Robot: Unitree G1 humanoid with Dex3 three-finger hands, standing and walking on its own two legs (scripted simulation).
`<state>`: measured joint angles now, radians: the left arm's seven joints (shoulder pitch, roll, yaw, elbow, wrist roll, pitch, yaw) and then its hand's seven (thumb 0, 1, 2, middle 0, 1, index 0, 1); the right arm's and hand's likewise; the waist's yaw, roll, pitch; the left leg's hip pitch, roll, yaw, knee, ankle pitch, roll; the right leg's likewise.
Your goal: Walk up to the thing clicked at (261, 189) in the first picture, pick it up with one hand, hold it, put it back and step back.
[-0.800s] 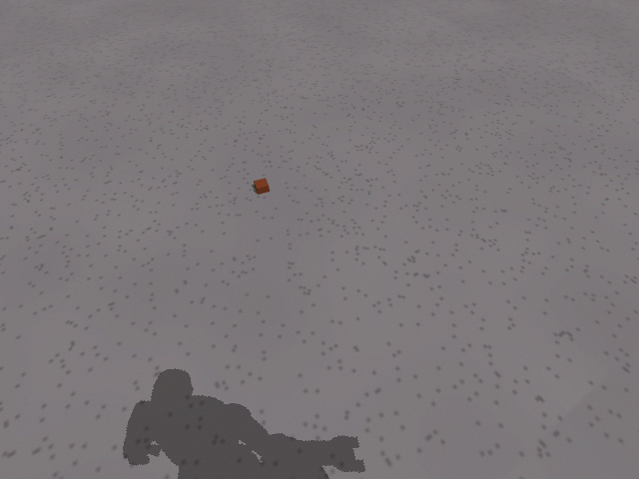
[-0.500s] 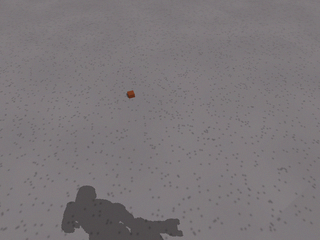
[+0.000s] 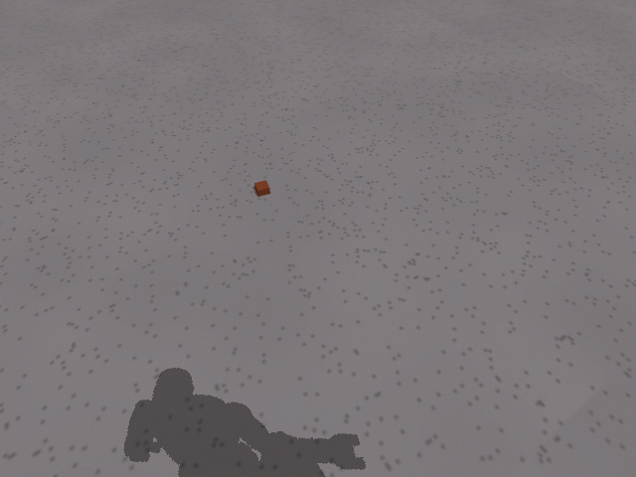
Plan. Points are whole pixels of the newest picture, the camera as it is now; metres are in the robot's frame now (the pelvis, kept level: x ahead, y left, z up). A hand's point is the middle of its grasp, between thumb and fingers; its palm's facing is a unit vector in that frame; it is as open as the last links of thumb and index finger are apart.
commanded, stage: stand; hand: left
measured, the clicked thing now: (262, 188) +1.42 +0.35 -0.76
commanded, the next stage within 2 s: walk up in 0.32 s
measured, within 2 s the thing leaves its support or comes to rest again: neither
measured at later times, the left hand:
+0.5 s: hand out of the picture +0.08 +0.27 -0.16, palm faces +0.00 -0.93 -0.37, open 7.4 cm
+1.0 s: hand (175, 425) +0.22 +0.26 -0.18, palm faces +0.07 -0.93 -0.36, open 7.4 cm
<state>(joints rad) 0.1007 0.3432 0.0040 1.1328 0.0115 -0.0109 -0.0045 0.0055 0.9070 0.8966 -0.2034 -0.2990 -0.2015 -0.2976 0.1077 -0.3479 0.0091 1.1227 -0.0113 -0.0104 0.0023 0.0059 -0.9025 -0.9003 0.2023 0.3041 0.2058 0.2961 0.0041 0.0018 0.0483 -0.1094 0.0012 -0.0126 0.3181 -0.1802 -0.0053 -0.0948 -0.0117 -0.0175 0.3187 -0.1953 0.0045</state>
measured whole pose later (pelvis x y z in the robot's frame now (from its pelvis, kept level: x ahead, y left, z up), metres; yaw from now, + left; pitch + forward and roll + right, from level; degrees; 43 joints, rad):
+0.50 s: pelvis +0.02 -0.01 -0.02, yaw +0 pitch -1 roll +2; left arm 0.19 0.41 0.07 1.05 0.04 -0.03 -0.06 0.01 0.91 0.90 -0.20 -0.30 -0.20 -0.30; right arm 0.21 -0.38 -0.07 1.04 -0.04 -0.03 0.06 0.01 -0.90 -0.90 0.20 0.30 0.21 0.30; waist 0.02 -0.03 0.02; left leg -0.17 -0.01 -0.01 0.49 -0.30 0.03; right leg -0.21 -0.03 -0.02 0.60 -0.42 -0.05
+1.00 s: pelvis +0.22 -0.01 -0.04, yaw +3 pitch -4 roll +1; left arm 0.33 0.38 0.04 0.94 -0.02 -0.04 -0.01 0.01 0.91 0.90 -0.20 -0.30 -0.20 -0.30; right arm 0.13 -0.36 -0.08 0.84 -0.04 -0.04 0.08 0.01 -0.90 -0.90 0.20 0.30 0.21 0.30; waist 0.03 -0.01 0.14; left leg -0.41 -0.04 0.06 0.65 -0.18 0.08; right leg -0.08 0.00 0.00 1.06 -0.50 -0.05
